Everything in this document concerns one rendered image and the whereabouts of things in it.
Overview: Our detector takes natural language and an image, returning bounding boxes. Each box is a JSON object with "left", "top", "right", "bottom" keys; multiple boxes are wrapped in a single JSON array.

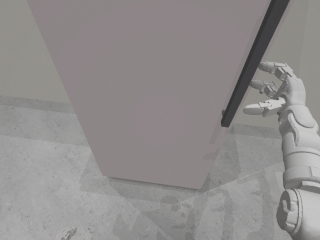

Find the handle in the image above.
[{"left": 221, "top": 0, "right": 290, "bottom": 128}]

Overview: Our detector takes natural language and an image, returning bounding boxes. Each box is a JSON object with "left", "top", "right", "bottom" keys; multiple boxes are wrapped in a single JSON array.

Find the right robot upper arm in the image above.
[{"left": 276, "top": 188, "right": 320, "bottom": 240}]

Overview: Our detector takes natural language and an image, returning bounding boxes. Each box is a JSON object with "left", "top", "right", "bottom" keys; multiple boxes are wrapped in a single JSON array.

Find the left robot hand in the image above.
[{"left": 55, "top": 226, "right": 77, "bottom": 240}]

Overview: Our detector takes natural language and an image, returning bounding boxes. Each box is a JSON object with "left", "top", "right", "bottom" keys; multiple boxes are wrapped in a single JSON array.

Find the fridge door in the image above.
[{"left": 26, "top": 0, "right": 294, "bottom": 190}]

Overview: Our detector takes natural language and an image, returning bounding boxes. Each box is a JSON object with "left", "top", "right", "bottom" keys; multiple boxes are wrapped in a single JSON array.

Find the robot right forearm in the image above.
[{"left": 278, "top": 104, "right": 320, "bottom": 194}]

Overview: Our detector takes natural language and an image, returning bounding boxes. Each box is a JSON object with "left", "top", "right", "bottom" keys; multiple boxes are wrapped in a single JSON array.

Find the right robot hand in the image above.
[{"left": 243, "top": 61, "right": 306, "bottom": 118}]

